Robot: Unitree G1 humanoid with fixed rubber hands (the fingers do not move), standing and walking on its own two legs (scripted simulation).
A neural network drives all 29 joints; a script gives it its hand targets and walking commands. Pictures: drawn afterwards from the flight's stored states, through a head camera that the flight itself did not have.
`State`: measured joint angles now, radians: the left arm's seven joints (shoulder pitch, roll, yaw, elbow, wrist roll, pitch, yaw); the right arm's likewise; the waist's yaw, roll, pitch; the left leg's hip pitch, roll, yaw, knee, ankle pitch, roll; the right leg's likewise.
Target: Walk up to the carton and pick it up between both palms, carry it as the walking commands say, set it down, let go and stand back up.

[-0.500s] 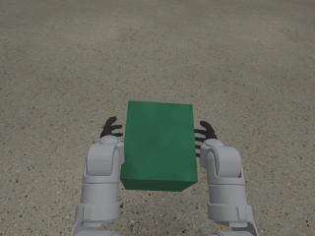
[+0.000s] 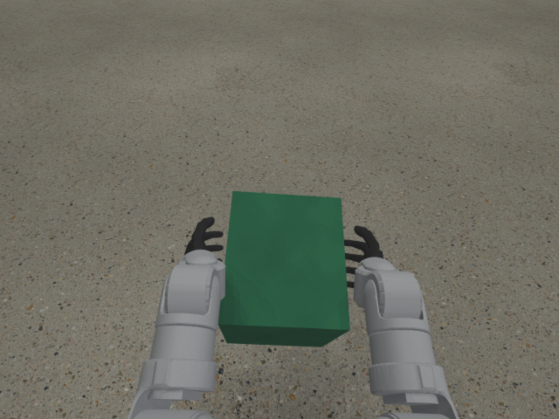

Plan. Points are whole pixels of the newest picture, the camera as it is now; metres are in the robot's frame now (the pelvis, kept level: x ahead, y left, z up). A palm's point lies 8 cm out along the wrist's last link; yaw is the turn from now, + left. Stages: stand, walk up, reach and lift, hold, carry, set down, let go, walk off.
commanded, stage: carry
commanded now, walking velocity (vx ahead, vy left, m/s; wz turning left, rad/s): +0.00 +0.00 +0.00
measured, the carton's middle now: (280, 275) +0.36 +0.01 -0.02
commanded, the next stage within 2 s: hold in 1.64 s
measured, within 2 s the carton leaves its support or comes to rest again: neither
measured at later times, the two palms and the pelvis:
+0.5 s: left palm (195, 269) +0.32 +0.13 +0.06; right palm (370, 277) +0.31 -0.13 +0.05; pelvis +0.00 +0.00 +0.00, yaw +0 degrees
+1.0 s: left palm (193, 267) +0.32 +0.13 +0.06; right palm (368, 276) +0.31 -0.12 +0.05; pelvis +0.00 +0.00 +0.00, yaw +0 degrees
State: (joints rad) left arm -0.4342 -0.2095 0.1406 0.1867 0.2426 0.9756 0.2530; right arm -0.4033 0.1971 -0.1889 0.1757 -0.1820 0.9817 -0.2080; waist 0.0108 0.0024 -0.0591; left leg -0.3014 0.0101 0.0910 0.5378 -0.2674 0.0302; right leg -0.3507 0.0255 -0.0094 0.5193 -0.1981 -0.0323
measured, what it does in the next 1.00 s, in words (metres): stands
